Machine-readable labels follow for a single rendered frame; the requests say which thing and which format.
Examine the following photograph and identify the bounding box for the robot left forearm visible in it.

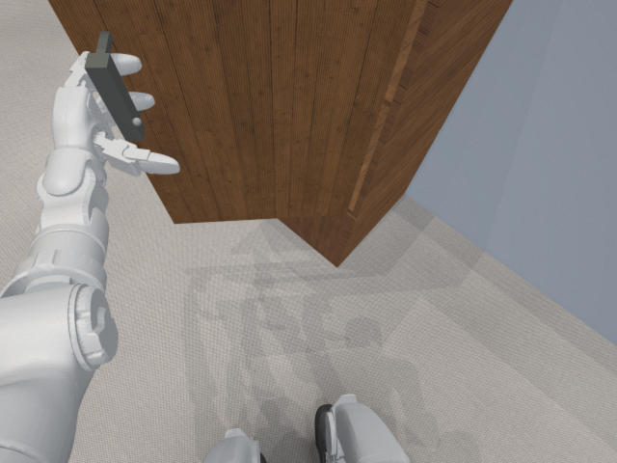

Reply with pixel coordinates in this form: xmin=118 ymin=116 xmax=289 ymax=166
xmin=0 ymin=148 xmax=109 ymax=298

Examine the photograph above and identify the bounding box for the left robot upper arm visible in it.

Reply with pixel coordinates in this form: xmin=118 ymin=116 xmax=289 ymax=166
xmin=0 ymin=284 xmax=119 ymax=463

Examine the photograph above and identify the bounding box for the left robot hand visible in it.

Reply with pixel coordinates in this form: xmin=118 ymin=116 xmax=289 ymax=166
xmin=52 ymin=51 xmax=180 ymax=177

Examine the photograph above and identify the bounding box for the robot right thigh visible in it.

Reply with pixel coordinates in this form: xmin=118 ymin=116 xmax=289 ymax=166
xmin=325 ymin=402 xmax=410 ymax=463

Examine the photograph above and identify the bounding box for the cupboard door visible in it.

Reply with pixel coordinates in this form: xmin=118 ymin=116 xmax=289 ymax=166
xmin=48 ymin=0 xmax=416 ymax=224

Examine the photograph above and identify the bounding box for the robot right shin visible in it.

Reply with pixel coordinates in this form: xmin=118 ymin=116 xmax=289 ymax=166
xmin=325 ymin=395 xmax=358 ymax=463

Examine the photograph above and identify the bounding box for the handle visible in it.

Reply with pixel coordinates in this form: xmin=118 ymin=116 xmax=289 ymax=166
xmin=84 ymin=32 xmax=145 ymax=141

